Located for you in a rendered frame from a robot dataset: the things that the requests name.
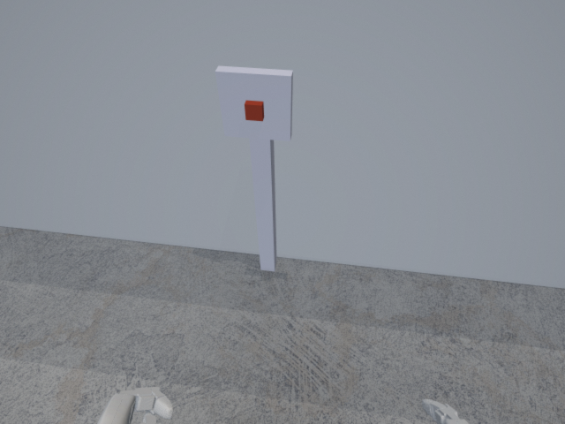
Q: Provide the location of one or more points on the button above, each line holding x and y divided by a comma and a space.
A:
254, 110

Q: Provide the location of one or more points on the robot left hand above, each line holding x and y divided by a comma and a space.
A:
119, 409

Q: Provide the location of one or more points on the robot right hand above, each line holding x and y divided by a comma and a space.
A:
442, 414

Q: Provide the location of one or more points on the panel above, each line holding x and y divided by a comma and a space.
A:
274, 88

